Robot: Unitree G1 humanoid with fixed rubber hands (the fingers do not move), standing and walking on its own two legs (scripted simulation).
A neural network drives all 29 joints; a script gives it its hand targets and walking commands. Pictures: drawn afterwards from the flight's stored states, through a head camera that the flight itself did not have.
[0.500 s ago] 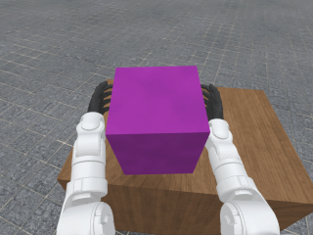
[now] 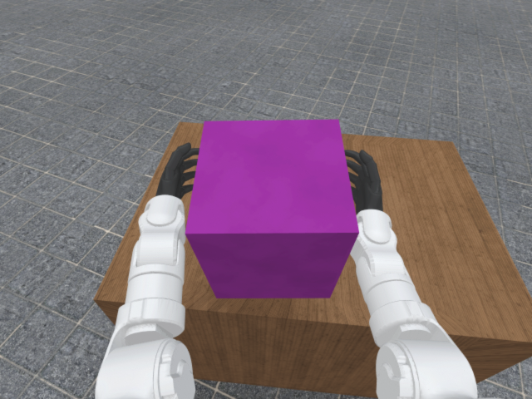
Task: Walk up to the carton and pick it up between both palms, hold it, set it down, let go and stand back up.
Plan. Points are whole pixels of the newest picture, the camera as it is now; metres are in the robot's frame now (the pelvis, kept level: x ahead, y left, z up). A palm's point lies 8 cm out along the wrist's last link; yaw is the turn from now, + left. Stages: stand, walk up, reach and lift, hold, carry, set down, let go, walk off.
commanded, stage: set down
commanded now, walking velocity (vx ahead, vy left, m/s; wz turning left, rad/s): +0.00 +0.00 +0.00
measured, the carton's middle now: (272, 216) +0.38 +0.00 +0.05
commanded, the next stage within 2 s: none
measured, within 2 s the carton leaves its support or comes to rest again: rests again in 1.56 s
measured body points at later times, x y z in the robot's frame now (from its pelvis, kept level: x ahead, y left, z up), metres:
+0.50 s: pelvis +0.00 +0.00 +0.00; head +0.00 +0.01 +0.45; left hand +0.39 +0.15 +0.09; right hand +0.38 -0.16 +0.08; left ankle -0.01 +0.12 -0.75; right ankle -0.01 -0.12 -0.75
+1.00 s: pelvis +0.01 +0.00 +0.00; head +0.05 +0.01 +0.45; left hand +0.41 +0.14 +0.04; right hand +0.39 -0.16 +0.04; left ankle -0.01 +0.12 -0.75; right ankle -0.01 -0.12 -0.75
